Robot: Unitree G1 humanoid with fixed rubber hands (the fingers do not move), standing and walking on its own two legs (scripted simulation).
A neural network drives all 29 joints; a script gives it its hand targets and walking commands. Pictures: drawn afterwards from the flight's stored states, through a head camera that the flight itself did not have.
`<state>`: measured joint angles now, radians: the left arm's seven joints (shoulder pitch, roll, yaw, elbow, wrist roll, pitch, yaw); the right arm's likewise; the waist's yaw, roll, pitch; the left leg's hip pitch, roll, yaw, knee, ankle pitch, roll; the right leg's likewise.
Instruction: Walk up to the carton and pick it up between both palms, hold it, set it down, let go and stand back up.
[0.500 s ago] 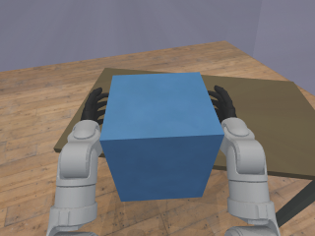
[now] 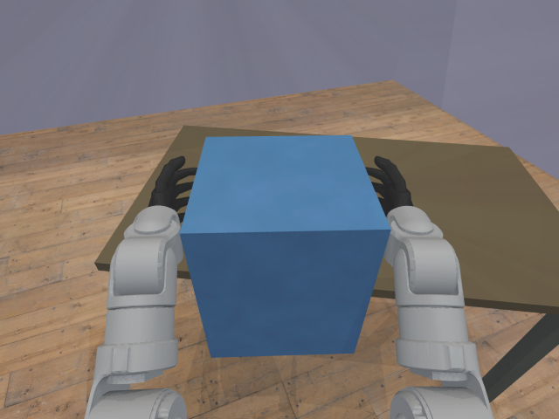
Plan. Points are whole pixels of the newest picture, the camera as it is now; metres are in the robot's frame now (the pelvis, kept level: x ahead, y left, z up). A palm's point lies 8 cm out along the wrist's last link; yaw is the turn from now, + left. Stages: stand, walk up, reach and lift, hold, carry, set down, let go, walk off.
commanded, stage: hold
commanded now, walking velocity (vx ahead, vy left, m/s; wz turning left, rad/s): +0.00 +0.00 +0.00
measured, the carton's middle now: (281, 246) +0.36 -0.01 +0.11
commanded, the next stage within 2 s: none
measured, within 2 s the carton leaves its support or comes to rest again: neither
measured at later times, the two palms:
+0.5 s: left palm (166, 211) +0.36 +0.14 +0.18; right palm (394, 207) +0.36 -0.16 +0.18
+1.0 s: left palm (165, 209) +0.37 +0.15 +0.17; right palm (390, 206) +0.36 -0.15 +0.18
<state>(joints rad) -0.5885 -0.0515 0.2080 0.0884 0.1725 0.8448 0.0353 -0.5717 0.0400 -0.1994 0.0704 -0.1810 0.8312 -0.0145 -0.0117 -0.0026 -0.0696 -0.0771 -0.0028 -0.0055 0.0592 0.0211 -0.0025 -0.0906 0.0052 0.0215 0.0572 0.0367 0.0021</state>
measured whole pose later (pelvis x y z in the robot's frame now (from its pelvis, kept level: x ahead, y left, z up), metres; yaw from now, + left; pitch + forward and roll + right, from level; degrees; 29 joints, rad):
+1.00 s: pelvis +0.01 +0.00 +0.00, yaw +0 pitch +1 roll +0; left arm -0.56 -0.04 0.18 0.03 0.16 0.82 0.05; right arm -0.56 0.04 -0.19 0.02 -0.16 0.82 -0.03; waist -0.01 0.00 -0.06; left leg -0.08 -0.01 -0.01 0.03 0.03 0.00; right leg -0.09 0.00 0.02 0.04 0.04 0.00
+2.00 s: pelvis +0.01 +0.00 +0.00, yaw +0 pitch +1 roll +0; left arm -0.57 -0.06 0.20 0.03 0.16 0.83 0.05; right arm -0.57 0.04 -0.20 0.02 -0.17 0.82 -0.01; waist -0.01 0.00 -0.05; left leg -0.07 0.00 -0.01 0.03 0.03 -0.01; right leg -0.08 0.01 0.02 0.02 0.04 0.00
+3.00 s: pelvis +0.01 +0.00 +0.00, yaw +0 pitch +0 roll +0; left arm -0.54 -0.06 0.17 -0.02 0.15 0.86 0.07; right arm -0.54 0.03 -0.19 -0.02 -0.15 0.84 -0.02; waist -0.01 0.00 -0.03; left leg -0.05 -0.01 -0.01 0.01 0.03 0.00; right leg -0.06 0.00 0.02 0.01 0.05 0.00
